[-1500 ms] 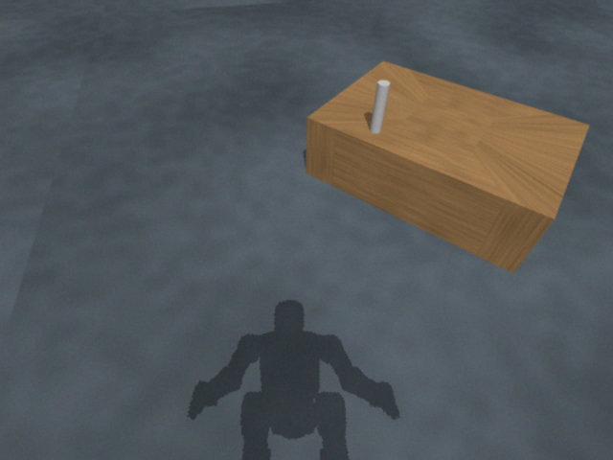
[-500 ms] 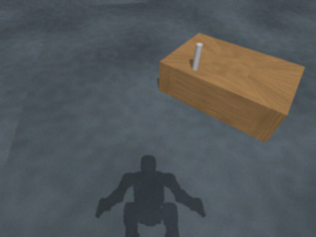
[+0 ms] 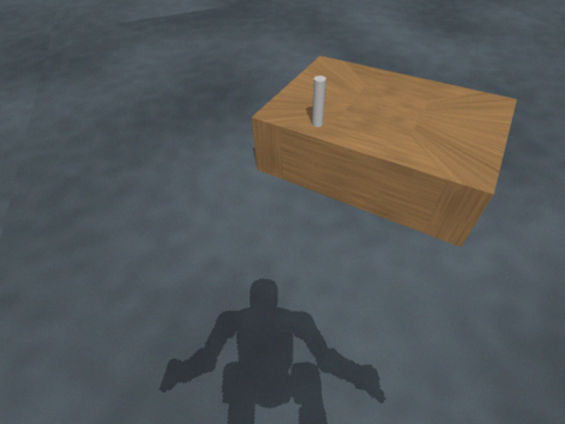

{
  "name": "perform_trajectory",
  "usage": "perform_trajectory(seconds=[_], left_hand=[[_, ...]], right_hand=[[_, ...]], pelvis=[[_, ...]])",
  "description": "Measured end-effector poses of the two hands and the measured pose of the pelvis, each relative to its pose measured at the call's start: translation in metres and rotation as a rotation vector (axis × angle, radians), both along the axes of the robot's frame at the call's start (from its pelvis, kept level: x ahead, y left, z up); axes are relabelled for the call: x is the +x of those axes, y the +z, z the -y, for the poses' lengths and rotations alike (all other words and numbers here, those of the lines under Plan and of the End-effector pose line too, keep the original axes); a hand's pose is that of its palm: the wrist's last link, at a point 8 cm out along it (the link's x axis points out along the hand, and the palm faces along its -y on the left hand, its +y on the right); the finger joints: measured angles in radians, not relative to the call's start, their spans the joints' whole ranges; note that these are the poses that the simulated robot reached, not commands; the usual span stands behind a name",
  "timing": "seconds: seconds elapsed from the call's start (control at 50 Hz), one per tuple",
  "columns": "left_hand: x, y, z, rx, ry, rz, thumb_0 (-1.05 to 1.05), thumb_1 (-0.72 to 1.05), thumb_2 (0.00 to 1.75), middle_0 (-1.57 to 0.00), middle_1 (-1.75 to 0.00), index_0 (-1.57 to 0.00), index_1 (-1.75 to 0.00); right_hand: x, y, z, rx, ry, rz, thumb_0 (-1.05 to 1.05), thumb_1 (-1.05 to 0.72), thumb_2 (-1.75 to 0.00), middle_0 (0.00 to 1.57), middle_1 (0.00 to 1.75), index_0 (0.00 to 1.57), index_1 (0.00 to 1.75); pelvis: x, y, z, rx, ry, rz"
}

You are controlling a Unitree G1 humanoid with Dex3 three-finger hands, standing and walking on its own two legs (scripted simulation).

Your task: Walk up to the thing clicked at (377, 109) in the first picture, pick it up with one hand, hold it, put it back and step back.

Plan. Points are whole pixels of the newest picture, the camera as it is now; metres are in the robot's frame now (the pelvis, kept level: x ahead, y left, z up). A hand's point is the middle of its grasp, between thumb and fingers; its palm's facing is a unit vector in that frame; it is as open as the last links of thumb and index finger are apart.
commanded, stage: walk up
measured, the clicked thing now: (318, 102) +1.40 -0.15 -0.33
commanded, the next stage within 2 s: none
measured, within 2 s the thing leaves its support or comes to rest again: neither
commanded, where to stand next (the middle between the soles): +0.80 +0.13 m, yaw -7 degrees
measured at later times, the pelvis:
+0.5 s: pelvis +0.20 +0.05 +0.00, yaw -4 degrees
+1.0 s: pelvis +0.39 +0.04 +0.00, yaw -5 degrees
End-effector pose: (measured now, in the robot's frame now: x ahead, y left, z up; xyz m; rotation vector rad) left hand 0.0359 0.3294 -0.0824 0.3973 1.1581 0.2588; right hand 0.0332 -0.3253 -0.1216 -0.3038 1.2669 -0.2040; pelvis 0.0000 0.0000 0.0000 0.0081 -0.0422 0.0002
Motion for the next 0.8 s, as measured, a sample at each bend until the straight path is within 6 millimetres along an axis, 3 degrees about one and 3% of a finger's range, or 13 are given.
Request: perform_trajectory(seconds=[0.08, 0.16, 0.28, 0.36, 0.44, 0.58, 0.7, 0.8], left_hand=[[0.019, 0.01, 0.006, 0.005, 0.012, -0.013, 0.0, 0.9, 0.9, -0.2, -0.3, -0.2, -0.3], [0.041, 0.007, 0.006, -0.001, 0.006, -0.044, 0.0, 0.9, 0.9, -0.2, -0.3, -0.2, -0.3], [0.087, -0.016, -0.007, -0.031, 0.003, -0.057, 0.0, 0.9, 0.9, -0.2, -0.3, -0.2, -0.3], [0.133, -0.039, -0.023, -0.044, 0.0, -0.067, 0.01, 0.9, 0.9, -0.2, -0.3, -0.2, -0.3], [0.187, -0.034, -0.023, -0.071, -0.059, -0.031, 0.01, 0.9, 0.9, -0.2, -0.3, -0.2, -0.3], [0.264, -0.014, -0.03, -0.068, -0.136, -0.003, 0.0, 0.9, 0.9, -0.2, -0.3, -0.2, -0.3], [0.327, 0.001, -0.032, -0.019, -0.158, -0.007, 0.01, 0.9, 0.9, -0.2, -0.3, -0.2, -0.3], [0.384, 0.002, -0.025, 0.038, -0.168, 0.044, 0.01, 0.9, 0.9, -0.2, -0.3, -0.2, -0.3]], right_hand=[[0.043, 0.007, -0.003, 0.019, 0.023, 0.038, 0.02, -0.91, -0.89, 0.2, 0.3, 0.2, 0.3], [0.094, 0.01, -0.011, 0.037, 0.047, 0.093, 0.01, -0.91, -0.89, 0.2, 0.3, 0.2, 0.3], [0.184, 0.013, -0.037, 0.041, 0.099, 0.177, 0.01, -0.91, -0.89, 0.2, 0.3, 0.2, 0.3], [0.236, 0.016, -0.053, 0.011, 0.108, 0.266, 0.01, -0.91, -0.89, 0.2, 0.3, 0.2, 0.3], [0.251, 0.028, -0.062, 0.009, 0.044, 0.297, 0.01, -0.91, -0.89, 0.2, 0.3, 0.2, 0.3], [0.25, 0.035, -0.06, -0.005, -0.015, 0.23, 0.01, -0.9, -0.89, 0.2, 0.3, 0.21, 0.3], [0.249, 0.02, -0.049, 0.015, -0.073, 0.126, 0.01, -0.9, -0.89, 0.2, 0.3, 0.21, 0.3], [0.273, -0.006, -0.036, 0.035, -0.095, 0.059, 0.01, -0.9, -0.89, 0.2, 0.3, 0.2, 0.3]], pelvis=[[0.027, 0.009, 0.001, -0.004, -0.018, 0.0], [0.055, 0.008, -0.002, -0.019, -0.028, 0.005], [0.108, -0.004, -0.017, -0.048, -0.028, 0.013], [0.147, -0.018, -0.033, -0.02, -0.038, 0.021], [0.176, -0.009, -0.042, -0.013, -0.058, 0.026], [0.231, 0.004, -0.049, 0.0, -0.089, 0.022], [0.281, 0.004, -0.043, 0.007, -0.1, 0.013], [0.327, -0.011, -0.028, -0.004, -0.11, 0.008]])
